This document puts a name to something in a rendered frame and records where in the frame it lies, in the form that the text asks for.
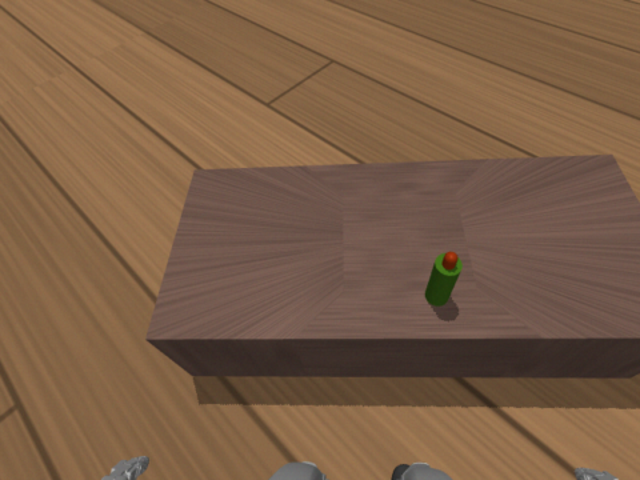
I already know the bottle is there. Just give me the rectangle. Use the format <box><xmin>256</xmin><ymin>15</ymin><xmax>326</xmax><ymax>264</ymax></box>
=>
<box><xmin>425</xmin><ymin>252</ymin><xmax>462</xmax><ymax>306</ymax></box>

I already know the left robot hand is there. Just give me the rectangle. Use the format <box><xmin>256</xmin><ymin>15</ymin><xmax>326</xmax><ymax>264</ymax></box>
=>
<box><xmin>101</xmin><ymin>456</ymin><xmax>149</xmax><ymax>480</ymax></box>

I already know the right robot foot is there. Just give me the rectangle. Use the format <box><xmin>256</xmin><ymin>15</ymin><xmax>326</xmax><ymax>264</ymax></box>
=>
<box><xmin>391</xmin><ymin>464</ymin><xmax>410</xmax><ymax>480</ymax></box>

